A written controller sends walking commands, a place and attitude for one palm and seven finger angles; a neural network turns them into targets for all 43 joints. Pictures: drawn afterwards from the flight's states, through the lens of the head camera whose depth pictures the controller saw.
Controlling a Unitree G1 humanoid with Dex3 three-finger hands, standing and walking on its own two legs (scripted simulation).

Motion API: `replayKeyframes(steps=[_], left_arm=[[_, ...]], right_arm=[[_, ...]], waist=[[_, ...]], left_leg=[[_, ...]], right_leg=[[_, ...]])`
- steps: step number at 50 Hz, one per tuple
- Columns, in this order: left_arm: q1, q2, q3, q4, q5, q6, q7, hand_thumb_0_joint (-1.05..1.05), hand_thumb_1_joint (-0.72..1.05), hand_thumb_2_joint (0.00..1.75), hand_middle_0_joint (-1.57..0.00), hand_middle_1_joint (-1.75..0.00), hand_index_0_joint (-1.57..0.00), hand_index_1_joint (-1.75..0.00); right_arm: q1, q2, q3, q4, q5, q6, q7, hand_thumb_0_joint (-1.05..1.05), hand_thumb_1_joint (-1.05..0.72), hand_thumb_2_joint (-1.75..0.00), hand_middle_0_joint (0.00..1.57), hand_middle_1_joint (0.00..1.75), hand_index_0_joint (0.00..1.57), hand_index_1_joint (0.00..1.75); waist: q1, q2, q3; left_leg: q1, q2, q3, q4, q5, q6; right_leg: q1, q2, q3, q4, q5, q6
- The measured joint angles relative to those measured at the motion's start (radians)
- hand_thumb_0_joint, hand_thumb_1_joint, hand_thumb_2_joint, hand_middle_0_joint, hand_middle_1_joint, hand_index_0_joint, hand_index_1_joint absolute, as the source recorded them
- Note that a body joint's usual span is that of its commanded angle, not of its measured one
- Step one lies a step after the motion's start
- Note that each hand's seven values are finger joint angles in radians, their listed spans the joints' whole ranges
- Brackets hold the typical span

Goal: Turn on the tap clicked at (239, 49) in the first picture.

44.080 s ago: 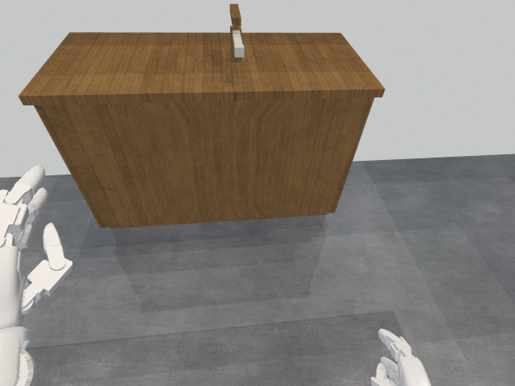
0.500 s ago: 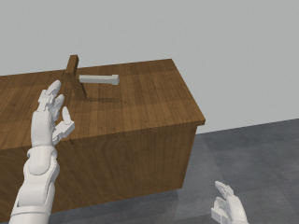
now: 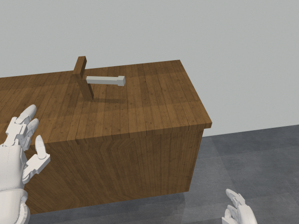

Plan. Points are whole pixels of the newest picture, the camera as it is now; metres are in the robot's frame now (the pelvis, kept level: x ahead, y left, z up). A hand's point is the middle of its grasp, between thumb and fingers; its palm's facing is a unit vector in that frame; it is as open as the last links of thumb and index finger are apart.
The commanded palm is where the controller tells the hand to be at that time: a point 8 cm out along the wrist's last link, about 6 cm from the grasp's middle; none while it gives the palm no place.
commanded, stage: draw the hand back beside the body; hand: left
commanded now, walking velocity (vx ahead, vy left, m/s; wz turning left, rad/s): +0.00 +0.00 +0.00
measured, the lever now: (121, 80) +0.59 +0.20 +0.08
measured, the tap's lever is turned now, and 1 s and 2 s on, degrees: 76 76 76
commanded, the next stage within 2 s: step back with the hand held close in 0.14 s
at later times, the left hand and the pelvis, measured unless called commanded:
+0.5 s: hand (52, 159) +0.19 +0.24 +0.15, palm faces +0.38 -0.83 -0.40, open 7.4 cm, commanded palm +0.14 +0.29 +0.17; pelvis -0.02 +0.01 +0.00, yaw +0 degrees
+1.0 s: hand (21, 183) +0.14 +0.27 +0.15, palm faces +0.45 -0.79 -0.41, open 7.4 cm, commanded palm +0.08 +0.31 +0.17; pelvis -0.08 +0.03 -0.02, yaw +1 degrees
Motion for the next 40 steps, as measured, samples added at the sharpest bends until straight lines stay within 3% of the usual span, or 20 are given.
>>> replayKeyframes(steps=[6,14,20,28,34,40], left_arm=[[-0.054,-0.013,-0.008,0.041,0.0,0.004,0.012,0.02,0.89,0.9,-0.21,-0.3,-0.21,-0.3],[-0.034,0.0,-0.015,0.02,-0.003,-0.003,0.003,0.02,0.89,0.9,-0.21,-0.3,-0.21,-0.3],[-0.02,0.009,0.033,0.027,0.019,-0.024,0.002,0.02,0.89,0.9,-0.21,-0.3,-0.21,-0.3],[0.047,0.027,0.022,-0.04,0.029,-0.005,0.013,0.02,0.89,0.9,-0.22,-0.3,-0.22,-0.3],[0.048,0.065,0.063,-0.063,0.035,-0.01,0.027,0.02,0.88,0.89,-0.22,-0.31,-0.22,-0.3],[0.031,0.043,0.073,-0.049,0.054,-0.015,0.036,0.02,0.89,0.9,-0.22,-0.3,-0.22,-0.3]], right_arm=[[-0.023,0.008,0.003,0.003,0.001,-0.012,-0.007,0.02,-0.9,-0.9,0.2,0.3,0.2,0.3],[-0.013,0.025,0.015,0.0,-0.002,-0.024,-0.002,0.02,-0.9,-0.9,0.2,0.3,0.2,0.3],[0.006,0.003,0.012,-0.051,0.009,0.027,0.008,0.02,-0.9,-0.9,0.2,0.3,0.2,0.3],[0.035,-0.035,-0.018,-0.086,0.012,0.082,-0.013,0.02,-0.9,-0.9,0.2,0.3,0.2,0.3],[0.035,-0.029,-0.02,-0.102,0.013,0.109,-0.021,0.02,-0.9,-0.9,0.2,0.3,0.2,0.3],[0.031,-0.022,-0.008,-0.119,0.014,0.113,-0.019,0.02,-0.9,-0.9,0.2,0.3,0.2,0.3]], waist=[[-0.003,-0.003,0.009],[-0.015,-0.01,0.006],[-0.047,-0.001,-0.028],[-0.072,-0.013,-0.031],[-0.072,-0.032,-0.028],[-0.063,-0.032,-0.03]], left_leg=[[-0.008,-0.001,-0.004,0.01,0.003,-0.004],[-0.002,0.004,0.001,0.006,0.005,-0.009],[-0.122,0.014,-0.007,0.074,-0.011,0.005],[-0.185,-0.021,0.021,0.078,0.013,0.016],[-0.223,-0.042,0.038,0.099,0.025,0.03],[-0.272,-0.048,0.047,0.16,0.016,0.043]], right_leg=[[-0.01,-0.001,-0.005,0.015,-0.001,-0.004],[-0.009,0.004,-0.001,0.018,0.0,-0.009],[-0.091,0.014,-0.011,0.006,0.027,-0.008],[-0.181,-0.021,0.016,0.06,0.027,0.02],[-0.229,-0.04,0.032,0.101,0.032,0.037],[-0.272,-0.047,0.037,0.146,0.035,0.045]])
